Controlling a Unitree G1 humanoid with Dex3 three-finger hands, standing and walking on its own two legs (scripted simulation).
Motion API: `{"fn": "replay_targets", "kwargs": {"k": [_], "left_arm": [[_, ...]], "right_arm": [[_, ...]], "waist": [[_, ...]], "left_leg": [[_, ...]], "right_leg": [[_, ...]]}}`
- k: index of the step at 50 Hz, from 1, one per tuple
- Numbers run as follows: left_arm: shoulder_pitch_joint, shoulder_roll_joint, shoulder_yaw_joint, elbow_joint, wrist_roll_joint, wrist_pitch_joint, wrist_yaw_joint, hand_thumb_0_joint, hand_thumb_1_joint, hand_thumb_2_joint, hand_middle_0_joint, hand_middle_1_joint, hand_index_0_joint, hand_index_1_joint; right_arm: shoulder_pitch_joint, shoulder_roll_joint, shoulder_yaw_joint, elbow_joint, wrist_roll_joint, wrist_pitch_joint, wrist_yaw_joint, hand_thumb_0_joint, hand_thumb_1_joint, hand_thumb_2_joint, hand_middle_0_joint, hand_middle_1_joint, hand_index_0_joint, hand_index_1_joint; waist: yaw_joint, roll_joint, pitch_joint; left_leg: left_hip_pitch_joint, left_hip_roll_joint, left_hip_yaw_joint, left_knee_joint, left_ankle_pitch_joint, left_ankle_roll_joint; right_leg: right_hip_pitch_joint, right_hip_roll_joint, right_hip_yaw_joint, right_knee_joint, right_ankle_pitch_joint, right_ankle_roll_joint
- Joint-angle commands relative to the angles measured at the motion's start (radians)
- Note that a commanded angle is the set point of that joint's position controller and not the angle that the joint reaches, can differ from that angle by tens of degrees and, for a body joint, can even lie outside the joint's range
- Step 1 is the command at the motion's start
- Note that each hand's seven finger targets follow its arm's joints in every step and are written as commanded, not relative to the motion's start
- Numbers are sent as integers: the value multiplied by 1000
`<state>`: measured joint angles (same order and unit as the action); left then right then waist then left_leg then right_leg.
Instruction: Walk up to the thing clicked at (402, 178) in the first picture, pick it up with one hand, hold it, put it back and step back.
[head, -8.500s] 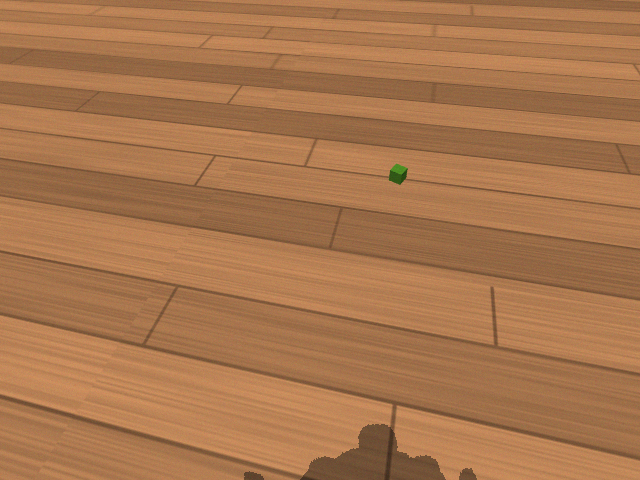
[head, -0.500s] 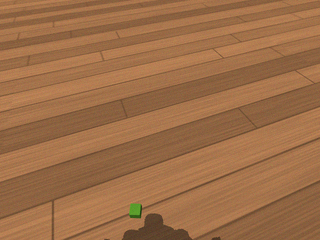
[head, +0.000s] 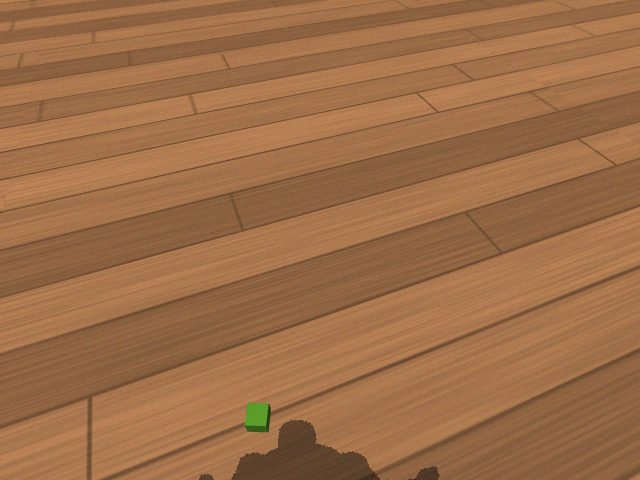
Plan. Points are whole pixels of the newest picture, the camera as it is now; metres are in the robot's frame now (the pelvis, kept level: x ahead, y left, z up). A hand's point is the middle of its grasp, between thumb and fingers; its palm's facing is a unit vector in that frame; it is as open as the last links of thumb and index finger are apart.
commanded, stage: walk up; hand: left
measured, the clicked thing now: (258, 417) +0.43 +0.22 -0.75
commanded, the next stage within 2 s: stand in 0.42 s
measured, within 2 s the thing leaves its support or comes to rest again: neither
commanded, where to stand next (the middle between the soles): +0.05 -0.02 m, yaw +0 degrees
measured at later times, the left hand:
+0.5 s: hand out of the picture +0.08 +0.24 -0.15, palm faces -0.01 -0.94 -0.33, open 7.3 cm
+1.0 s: hand out of the picture +0.07 +0.26 -0.15, palm faces -0.02 -0.94 -0.35, open 7.3 cm
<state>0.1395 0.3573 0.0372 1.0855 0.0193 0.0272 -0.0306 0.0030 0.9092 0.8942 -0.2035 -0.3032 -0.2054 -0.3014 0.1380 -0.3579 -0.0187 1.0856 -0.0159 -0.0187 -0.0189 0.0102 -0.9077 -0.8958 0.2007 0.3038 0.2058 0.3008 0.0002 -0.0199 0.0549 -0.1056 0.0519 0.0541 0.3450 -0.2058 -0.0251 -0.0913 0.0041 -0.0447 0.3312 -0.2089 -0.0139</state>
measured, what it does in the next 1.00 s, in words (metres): stands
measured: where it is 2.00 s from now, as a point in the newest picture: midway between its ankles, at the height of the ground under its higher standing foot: outside the picture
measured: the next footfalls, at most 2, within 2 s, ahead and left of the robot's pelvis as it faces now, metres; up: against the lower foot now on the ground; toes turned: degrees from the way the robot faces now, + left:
none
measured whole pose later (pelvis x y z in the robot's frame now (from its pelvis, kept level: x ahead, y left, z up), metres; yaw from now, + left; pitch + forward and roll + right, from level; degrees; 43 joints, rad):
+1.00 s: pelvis +0.00 +0.00 +0.00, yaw +0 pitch -2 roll +0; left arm 0.11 0.36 0.00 1.14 0.01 -0.01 -0.01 0.00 0.91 0.89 -0.20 -0.30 -0.21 -0.30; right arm 0.12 -0.34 0.01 1.12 -0.02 -0.01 0.00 0.01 -0.91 -0.90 0.20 0.30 0.21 0.30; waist 0.00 0.00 0.05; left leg -0.07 0.05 0.06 0.29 -0.18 -0.03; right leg -0.07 0.00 -0.04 0.29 -0.19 -0.01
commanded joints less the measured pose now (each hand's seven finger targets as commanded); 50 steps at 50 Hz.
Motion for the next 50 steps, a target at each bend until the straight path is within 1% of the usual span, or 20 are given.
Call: {"fn": "replay_targets", "kwargs": {"k": [1,3,5,7,11,13,14,16,19,20,21,23,28,29,32,34,36,39,45,50], "left_arm": [[-35,213,50,-77,2,-19,16,0,900,900,-200,-300,-200,-300],[-27,214,52,-76,3,-19,17,0,900,900,-200,-300,-200,-300],[-35,213,55,-81,1,-20,16,0,900,900,-200,-300,-200,-300],[-37,206,53,-86,0,-20,16,0,900,900,-200,-300,-200,-300],[-29,213,58,-88,1,-18,16,0,900,900,-200,-300,-200,-300],[-19,210,58,-86,-1,-20,16,0,900,900,-200,-300,-200,-300],[-28,212,58,-89,2,-20,17,0,900,900,-200,-300,-200,-300],[-38,213,58,-94,0,-21,16,0,900,900,-200,-300,-200,-300],[-40,218,61,-100,2,-21,17,0,900,900,-200,-300,-200,-300],[-32,213,60,-98,-1,-21,17,0,900,900,-200,-300,-200,-300],[-53,189,33,-79,-13,-38,25,0,900,900,-200,-300,-200,-300],[-67,209,35,-73,-12,-51,31,0,900,900,-200,-300,-200,-300],[-56,215,25,-45,-11,-61,38,0,900,900,-200,-300,-200,-300],[-63,218,24,-44,-11,-61,39,0,900,900,-200,-300,-200,-300],[-65,212,21,-33,-13,-62,42,0,900,900,-200,-300,-200,-300],[-67,212,20,-30,-14,-61,41,0,900,900,-200,-300,-200,-300],[-63,208,17,-23,-14,-61,40,0,900,900,-200,-300,-200,-300],[-75,209,18,-24,-12,-59,40,0,900,900,-200,-300,-200,-300],[-74,208,13,-20,-11,-64,41,0,900,900,-200,-300,-200,-300],[-72,211,9,-14,-14,-64,43,0,900,900,-200,-300,-200,-300]], "right_arm": [[-25,-221,-44,-64,1,-26,-15,0,-900,-900,200,300,200,300],[-29,-227,-47,-68,1,-25,-16,0,-900,-900,200,300,200,300],[-15,-221,-46,-68,1,-24,-16,0,-900,-900,200,300,200,300],[-20,-217,-41,-69,1,-25,-15,0,-900,-900,200,300,200,300],[-15,-223,-46,-69,1,-24,-18,0,-900,-900,200,300,200,300],[-22,-214,-43,-75,1,-23,-17,0,-900,-900,200,300,200,300],[-17,-213,-44,-75,-1,-22,-17,0,-900,-900,200,300,200,300],[-20,-212,-41,-76,0,-22,-16,0,-900,-900,200,300,200,300],[-5,-219,-45,-75,0,-21,-17,0,-900,-900,200,300,200,300],[-14,-214,-42,-76,1,-22,-17,0,-900,-900,200,300,200,300],[-55,-190,-24,-65,3,-15,-5,0,-900,-900,200,300,200,300],[-44,-179,-20,-63,3,-11,0,0,-900,-900,200,300,200,300],[-38,-192,-14,-41,6,-9,5,0,-900,-900,200,300,200,300],[-36,-193,-14,-40,4,-10,5,0,-900,-900,200,300,200,300],[-43,-203,-13,-32,4,-8,6,0,-900,-900,200,300,200,300],[-44,-202,-12,-30,3,-9,7,0,-900,-900,200,300,200,300],[-46,-202,-11,-27,3,-11,9,0,-900,-900,200,300,200,300],[-47,-199,-12,-25,1,-13,8,0,-900,-900,200,300,200,300],[-55,-198,-13,-24,2,-17,8,0,-900,-900,200,300,200,300],[-49,-197,-12,-16,1,-15,7,0,-900,-900,200,300,200,300]], "waist": [[-2,31,-73],[-1,25,-75],[-5,22,-74],[0,24,-75],[-1,20,-74],[5,9,-75],[-1,-2,-76],[1,5,-62],[-4,-1,-75],[4,6,-69],[3,79,-80],[-8,42,-85],[-3,7,-93],[-7,-1,-96],[-2,7,-76],[-4,6,-59],[-2,12,-41],[-3,28,-72],[-1,26,-96],[-4,20,-89]], "left_leg": [[8,94,-86,-36,183,52],[17,98,-85,-28,184,59],[12,96,-81,-28,180,54],[3,94,-78,-32,169,51],[14,98,-79,-27,178,54],[21,96,-72,-15,188,54],[14,92,-67,-13,178,53],[10,92,-67,-23,166,48],[12,95,-65,-17,172,53],[20,93,-65,-18,178,50],[16,93,-68,-27,156,35],[27,98,-77,-37,159,32],[54,103,-82,-46,214,32],[54,104,-80,-52,209,33],[54,105,-84,-63,197,35],[45,103,-88,-83,171,30],[37,103,-90,-89,141,33],[42,108,-89,-88,156,37],[66,113,-96,-84,218,35],[60,110,-91,-81,219,37]], "right_leg": [[1,-119,110,-34,219,-29],[-4,-116,106,-36,220,-28],[0,-117,110,-35,213,-32],[-1,-118,118,-41,204,-31],[-6,-115,116,-26,214,-36],[-6,-115,116,-31,241,-33],[-6,-116,120,-36,236,-35],[-9,-118,123,-36,235,-35],[0,-118,125,-28,238,-39],[-12,-116,125,-30,240,-36],[10,-152,143,-74,235,-28],[17,-155,146,-71,255,-26],[35,-149,125,-74,335,-12],[42,-151,124,-72,329,-14],[28,-148,121,-84,294,-10],[7,-140,112,-89,234,-11],[-9,-139,117,-100,188,-8],[10,-146,120,-91,203,-15],[16,-145,107,-77,249,-9],[17,-150,115,-81,254,-9]]}}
